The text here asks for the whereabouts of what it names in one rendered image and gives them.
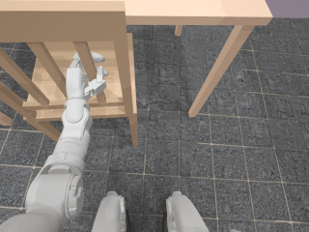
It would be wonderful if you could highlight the left robot forearm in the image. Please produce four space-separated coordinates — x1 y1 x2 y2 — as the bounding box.
25 98 93 212

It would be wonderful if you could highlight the right robot thigh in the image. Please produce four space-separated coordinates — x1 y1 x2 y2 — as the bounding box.
166 194 210 232

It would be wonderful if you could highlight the right robot shin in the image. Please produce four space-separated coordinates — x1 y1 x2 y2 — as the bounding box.
167 191 182 232

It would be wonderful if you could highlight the left robot hand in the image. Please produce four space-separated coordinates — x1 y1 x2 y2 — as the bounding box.
66 51 109 102

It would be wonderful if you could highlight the chair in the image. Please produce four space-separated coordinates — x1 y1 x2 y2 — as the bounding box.
0 0 138 146

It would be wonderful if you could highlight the left robot upper arm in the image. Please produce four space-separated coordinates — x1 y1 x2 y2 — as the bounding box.
0 173 84 232

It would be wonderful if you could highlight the table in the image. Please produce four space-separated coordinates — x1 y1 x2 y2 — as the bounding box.
0 0 273 126

